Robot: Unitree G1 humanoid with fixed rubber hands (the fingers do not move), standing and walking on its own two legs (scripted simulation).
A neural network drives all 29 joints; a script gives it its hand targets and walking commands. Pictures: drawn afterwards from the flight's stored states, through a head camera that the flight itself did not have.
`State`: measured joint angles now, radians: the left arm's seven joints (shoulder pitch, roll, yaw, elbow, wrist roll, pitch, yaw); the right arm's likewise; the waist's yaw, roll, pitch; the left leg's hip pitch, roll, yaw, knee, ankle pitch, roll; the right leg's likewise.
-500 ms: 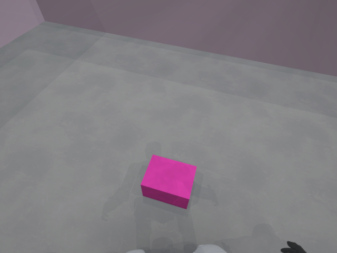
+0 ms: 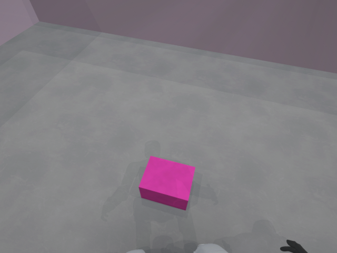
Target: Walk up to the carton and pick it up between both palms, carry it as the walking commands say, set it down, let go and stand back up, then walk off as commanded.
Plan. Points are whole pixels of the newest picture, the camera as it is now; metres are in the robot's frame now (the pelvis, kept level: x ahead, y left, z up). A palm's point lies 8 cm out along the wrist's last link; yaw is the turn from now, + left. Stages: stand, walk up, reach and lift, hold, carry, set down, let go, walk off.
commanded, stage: walk up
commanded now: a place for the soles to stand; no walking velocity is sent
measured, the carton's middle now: (167, 182) +0.56 -0.01 -0.66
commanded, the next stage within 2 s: none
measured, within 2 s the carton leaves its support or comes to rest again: neither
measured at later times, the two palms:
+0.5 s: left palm out of the picture +0.06 +0.30 -0.11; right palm out of the picture +0.08 -0.32 -0.10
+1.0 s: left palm out of the picture +0.06 +0.34 -0.09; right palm out of the picture +0.09 -0.31 -0.11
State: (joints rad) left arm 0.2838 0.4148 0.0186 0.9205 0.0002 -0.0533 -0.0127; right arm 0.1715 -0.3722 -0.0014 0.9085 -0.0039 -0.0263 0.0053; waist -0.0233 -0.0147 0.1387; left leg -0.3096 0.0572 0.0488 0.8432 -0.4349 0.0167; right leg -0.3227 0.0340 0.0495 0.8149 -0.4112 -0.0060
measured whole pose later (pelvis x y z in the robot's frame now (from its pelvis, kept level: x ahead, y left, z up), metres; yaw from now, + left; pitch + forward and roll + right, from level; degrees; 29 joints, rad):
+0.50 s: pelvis +0.01 -0.02 +0.00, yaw -1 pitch -5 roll -1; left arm 0.27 0.42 0.03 0.93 0.00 -0.06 -0.01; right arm 0.17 -0.37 0.00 0.91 0.00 -0.03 0.01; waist -0.02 -0.01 0.15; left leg -0.30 0.07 0.05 0.88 -0.51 0.01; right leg -0.33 0.03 0.05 0.83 -0.39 -0.01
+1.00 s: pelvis +0.00 +0.01 +0.00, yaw -2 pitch -5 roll -3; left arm 0.28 0.42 0.06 0.94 0.00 -0.09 0.05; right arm 0.15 -0.42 -0.03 0.88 -0.01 0.04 0.06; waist -0.02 0.08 0.15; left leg -0.46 0.05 0.01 1.14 -0.56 0.02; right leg -0.33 0.04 0.06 0.79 -0.38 0.01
